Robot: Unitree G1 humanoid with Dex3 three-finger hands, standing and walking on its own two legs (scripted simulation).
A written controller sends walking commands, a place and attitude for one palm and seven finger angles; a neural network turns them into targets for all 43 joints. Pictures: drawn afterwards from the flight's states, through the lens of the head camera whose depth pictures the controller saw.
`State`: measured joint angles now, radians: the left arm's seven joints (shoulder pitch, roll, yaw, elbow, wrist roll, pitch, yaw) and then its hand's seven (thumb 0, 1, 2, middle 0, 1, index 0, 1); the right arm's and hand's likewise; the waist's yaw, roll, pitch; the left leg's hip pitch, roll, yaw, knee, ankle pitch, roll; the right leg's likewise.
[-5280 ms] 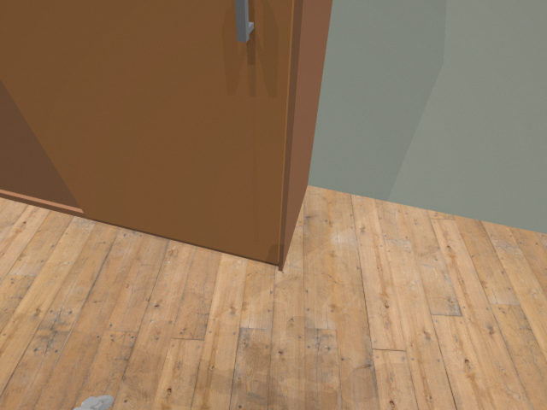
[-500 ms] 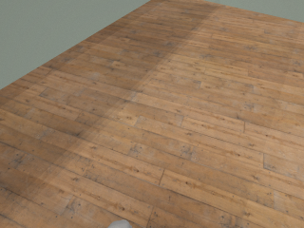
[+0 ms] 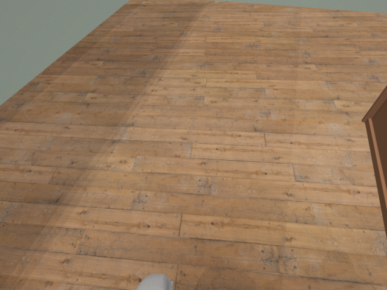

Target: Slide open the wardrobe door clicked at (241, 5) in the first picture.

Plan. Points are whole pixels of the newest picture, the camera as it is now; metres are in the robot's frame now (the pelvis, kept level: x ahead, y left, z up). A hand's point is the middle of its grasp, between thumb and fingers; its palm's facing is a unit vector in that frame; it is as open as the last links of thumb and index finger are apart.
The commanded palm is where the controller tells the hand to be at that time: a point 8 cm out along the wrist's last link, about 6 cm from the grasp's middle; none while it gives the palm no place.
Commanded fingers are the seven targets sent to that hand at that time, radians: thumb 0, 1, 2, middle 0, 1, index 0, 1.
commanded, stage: turn to face it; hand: right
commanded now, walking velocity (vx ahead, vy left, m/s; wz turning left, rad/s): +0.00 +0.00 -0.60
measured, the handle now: out of the picture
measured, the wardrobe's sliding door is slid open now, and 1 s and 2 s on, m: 0.00 0.00 0.00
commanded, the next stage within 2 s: none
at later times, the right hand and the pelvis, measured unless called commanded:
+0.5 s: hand out of the picture -0.02 -0.16 -0.14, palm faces +0.34 +0.90 -0.27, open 7.4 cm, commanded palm none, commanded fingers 0.00 -0.90 -0.90 0.20 0.30 0.20 0.30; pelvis -0.02 +0.04 +0.01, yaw -20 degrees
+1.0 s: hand out of the picture -0.11 -0.26 -0.15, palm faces +0.61 +0.75 -0.25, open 7.4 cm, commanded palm none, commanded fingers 0.00 -0.90 -0.90 0.20 0.30 0.20 0.30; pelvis -0.06 -0.02 +0.02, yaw -37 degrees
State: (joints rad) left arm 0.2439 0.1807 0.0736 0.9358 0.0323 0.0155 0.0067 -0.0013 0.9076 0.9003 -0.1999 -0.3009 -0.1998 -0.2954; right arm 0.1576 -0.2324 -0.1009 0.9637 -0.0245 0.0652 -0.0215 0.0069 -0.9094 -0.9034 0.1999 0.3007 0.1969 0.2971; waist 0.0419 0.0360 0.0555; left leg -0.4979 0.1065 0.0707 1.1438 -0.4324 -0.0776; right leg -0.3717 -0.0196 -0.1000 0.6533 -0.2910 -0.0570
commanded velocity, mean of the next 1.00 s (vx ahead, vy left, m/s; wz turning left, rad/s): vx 0.00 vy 0.00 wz -0.60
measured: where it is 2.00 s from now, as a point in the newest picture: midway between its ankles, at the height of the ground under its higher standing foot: outside the picture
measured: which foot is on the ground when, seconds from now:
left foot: up 0.00-0.30, down 0.32-0.72, up 0.74-1.00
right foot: down 0.00-0.32, up 0.34-0.70, down 0.72-1.00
